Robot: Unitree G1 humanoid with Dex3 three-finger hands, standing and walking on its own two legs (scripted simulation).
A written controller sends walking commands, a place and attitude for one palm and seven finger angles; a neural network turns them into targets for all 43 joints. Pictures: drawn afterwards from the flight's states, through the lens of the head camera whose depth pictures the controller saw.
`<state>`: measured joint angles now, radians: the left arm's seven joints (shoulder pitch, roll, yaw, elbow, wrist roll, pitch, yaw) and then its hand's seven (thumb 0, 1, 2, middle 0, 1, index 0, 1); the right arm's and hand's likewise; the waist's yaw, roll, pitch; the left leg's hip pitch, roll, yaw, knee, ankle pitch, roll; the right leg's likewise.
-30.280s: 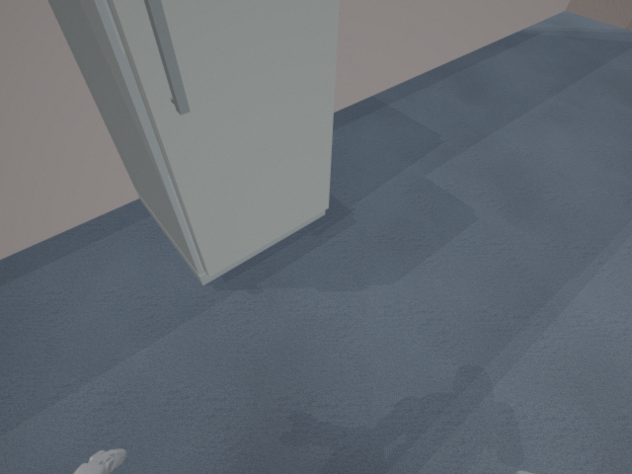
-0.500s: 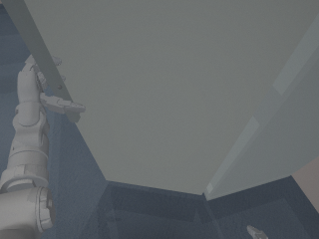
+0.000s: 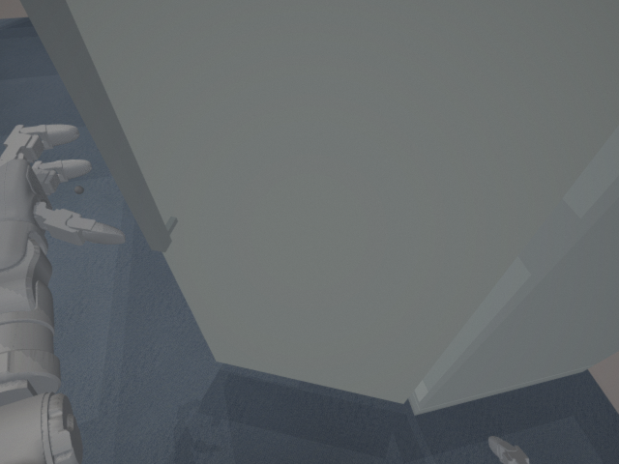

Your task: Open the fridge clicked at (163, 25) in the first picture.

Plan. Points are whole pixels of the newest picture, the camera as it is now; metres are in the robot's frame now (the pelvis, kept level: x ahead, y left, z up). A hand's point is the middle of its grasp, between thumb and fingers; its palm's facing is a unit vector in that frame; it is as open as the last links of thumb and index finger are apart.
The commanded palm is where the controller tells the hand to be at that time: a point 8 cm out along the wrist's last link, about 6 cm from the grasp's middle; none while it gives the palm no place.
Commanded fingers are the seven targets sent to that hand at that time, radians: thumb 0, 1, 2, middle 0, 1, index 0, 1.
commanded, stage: slip the hand off the handle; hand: left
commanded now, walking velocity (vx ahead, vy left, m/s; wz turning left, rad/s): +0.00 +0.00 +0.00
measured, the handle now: (119, 128) +0.44 +0.26 +0.20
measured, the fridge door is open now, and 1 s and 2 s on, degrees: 65 65 65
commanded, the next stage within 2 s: draw the hand back to the body in 0.92 s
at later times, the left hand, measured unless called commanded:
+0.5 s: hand (49, 214) +0.36 +0.33 +0.14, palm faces +0.32 -0.94 -0.15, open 14.7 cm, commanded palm +0.30 +0.37 +0.16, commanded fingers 0.00 -0.55 0.20 -0.25 -1.15 -0.25 -1.15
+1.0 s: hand (0, 283) +0.26 +0.33 +0.15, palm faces +0.36 -0.92 -0.17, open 14.7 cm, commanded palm +0.23 +0.37 +0.16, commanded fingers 0.00 -0.55 0.20 -0.25 -1.15 -0.25 -1.15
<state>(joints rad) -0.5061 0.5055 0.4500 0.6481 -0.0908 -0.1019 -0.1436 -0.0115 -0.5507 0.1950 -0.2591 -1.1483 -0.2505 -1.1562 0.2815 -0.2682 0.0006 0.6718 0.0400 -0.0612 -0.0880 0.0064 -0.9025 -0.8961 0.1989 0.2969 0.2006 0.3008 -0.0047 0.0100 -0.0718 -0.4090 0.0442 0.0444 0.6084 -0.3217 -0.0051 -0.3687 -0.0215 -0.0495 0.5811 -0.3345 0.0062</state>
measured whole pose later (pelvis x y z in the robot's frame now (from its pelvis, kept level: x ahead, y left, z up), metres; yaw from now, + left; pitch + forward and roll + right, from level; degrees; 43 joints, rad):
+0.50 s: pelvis -0.02 +0.01 +0.00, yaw -1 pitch +7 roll -1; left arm -0.43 0.55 0.51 0.66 -0.13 -0.17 -0.22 -0.01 -0.55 0.20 -0.26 -1.15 -0.25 -1.15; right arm 0.35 -0.27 0.01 0.66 0.04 -0.06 -0.10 0.01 -0.90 -0.90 0.20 0.30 0.20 0.30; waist -0.03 0.01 -0.07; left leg -0.46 0.05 0.06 0.65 -0.31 0.01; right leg -0.41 -0.02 -0.04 0.61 -0.31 0.02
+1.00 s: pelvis -0.02 +0.00 +0.00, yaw +1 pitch +3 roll -1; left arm -0.11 0.46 0.48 0.26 -0.21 -0.07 -0.22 -0.01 -0.55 0.19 -0.26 -1.15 -0.25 -1.16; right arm 0.22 -0.25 0.04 0.62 0.05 -0.15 -0.13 0.01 -0.90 -0.90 0.20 0.30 0.20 0.30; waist 0.05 0.02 -0.07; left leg -0.37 0.03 0.02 0.63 -0.31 0.00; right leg -0.32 -0.03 -0.07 0.59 -0.32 0.01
